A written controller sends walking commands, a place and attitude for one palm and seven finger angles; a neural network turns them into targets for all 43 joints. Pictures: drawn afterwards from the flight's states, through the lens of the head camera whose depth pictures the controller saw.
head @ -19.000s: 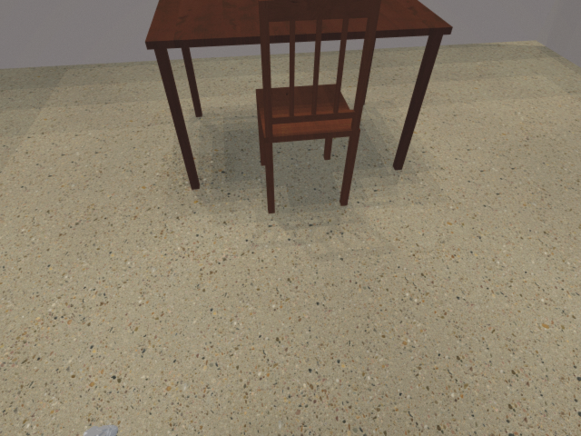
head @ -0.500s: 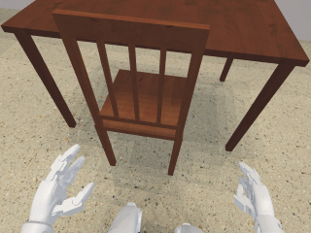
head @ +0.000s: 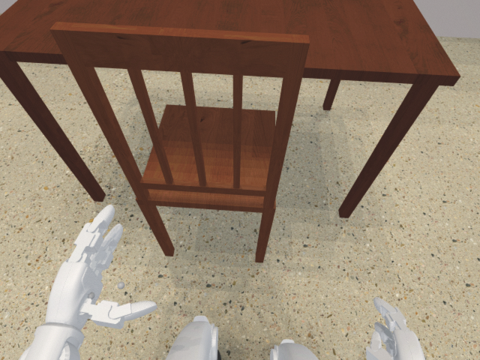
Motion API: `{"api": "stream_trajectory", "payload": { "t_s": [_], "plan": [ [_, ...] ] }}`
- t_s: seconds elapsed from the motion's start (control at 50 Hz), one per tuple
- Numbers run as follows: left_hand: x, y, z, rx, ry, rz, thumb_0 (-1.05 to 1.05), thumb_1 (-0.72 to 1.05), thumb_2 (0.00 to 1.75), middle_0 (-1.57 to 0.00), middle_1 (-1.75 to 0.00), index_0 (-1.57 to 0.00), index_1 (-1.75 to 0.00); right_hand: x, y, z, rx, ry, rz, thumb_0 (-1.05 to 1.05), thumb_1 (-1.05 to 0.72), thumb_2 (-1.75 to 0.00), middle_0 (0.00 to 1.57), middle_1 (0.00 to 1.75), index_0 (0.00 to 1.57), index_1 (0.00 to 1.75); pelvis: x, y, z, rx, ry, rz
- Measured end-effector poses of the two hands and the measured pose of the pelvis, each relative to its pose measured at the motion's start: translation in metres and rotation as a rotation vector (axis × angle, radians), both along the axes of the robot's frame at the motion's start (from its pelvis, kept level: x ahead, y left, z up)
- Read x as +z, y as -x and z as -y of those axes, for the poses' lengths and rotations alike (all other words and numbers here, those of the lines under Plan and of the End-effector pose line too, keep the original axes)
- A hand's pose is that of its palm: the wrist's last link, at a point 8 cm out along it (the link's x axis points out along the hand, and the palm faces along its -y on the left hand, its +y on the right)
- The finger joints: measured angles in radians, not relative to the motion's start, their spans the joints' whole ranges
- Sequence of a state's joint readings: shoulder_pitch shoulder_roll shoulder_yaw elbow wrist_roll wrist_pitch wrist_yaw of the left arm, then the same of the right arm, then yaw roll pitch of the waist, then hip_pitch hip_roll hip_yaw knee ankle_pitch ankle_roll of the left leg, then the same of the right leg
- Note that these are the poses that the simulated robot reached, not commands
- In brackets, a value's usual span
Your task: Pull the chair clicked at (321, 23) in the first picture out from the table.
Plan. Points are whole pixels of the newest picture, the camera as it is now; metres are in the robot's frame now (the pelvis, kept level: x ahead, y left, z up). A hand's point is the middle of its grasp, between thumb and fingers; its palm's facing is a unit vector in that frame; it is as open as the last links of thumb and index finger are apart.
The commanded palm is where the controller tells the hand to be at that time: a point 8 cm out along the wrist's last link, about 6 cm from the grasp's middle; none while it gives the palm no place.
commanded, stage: raise the hand toward the chair's back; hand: left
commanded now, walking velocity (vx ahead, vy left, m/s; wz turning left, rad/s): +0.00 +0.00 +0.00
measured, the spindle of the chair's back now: (196, 139) +0.54 +0.12 +0.01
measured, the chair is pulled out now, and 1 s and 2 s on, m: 0.00 0.00 0.00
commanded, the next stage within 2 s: aim the fingers beside a spindle in 1.08 s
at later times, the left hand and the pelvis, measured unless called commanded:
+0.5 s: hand (97, 273) +0.24 +0.22 +0.05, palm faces -0.02 -1.00 -0.06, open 16.9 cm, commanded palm +0.22 +0.28 +0.05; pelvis +0.01 +0.01 +0.01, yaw +1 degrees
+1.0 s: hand (101, 265) +0.25 +0.21 +0.05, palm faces -0.02 -1.00 -0.07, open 16.9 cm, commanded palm +0.23 +0.27 +0.06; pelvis +0.01 +0.01 +0.01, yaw +1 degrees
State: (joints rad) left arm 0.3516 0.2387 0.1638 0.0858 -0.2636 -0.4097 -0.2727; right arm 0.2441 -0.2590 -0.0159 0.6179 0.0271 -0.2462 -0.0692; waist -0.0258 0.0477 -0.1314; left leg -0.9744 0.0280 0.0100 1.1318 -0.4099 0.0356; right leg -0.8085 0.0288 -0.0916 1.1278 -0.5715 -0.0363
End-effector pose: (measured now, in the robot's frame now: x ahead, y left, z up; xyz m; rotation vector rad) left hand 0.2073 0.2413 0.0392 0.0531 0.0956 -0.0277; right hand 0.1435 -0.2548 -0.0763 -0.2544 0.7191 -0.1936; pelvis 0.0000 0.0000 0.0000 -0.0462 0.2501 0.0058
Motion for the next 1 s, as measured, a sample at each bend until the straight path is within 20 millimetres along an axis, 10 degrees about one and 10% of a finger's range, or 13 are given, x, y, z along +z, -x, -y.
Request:
{"api": "stream_trajectory", "payload": {
  "t_s": [0.4, 1.0],
  "plan": [
    [0.013, -0.006, -0.026, 0.011, -0.004, 0.012, -0.01, -0.47, 0.32, -0.07, -0.08, -0.06, -0.09, 0.023, -0.043, -0.051, 0.123, -0.047, 0.086, 0.01, -0.91, -0.90, 0.20, 0.30, 0.20, 0.30, 0.009, -0.004, -0.013, 0.021, 0.022, 0.028],
    [0.021, -0.021, -0.028, 0.010, -0.017, 0.023, -0.01, -0.50, 0.30, -0.06, -0.08, -0.06, -0.08, 0.021, -0.018, -0.023, 0.060, -0.020, 0.024, 0.02, -0.91, -0.90, 0.20, 0.30, 0.20, 0.30, 0.015, -0.009, -0.009, 0.012, 0.012, 0.033]
  ]
}}
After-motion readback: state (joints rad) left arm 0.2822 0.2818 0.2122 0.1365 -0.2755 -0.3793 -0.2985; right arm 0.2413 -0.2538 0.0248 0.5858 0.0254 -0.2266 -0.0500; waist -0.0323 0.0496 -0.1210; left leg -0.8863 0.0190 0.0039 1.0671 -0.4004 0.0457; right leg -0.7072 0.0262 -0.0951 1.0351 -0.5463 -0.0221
